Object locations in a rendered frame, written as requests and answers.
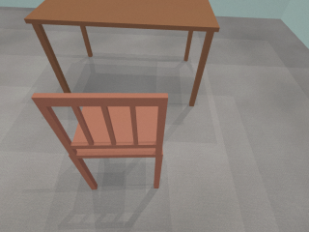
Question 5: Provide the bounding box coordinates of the chair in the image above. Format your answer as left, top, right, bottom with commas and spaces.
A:
31, 93, 168, 190

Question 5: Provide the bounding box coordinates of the table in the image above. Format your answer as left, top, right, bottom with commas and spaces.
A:
24, 0, 220, 106

